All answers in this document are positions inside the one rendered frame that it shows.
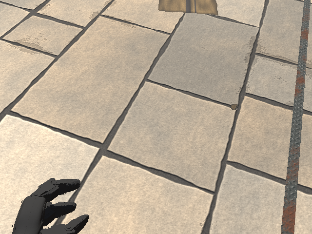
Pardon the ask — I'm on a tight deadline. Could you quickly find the left robot hand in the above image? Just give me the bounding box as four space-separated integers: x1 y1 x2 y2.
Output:
12 177 89 234

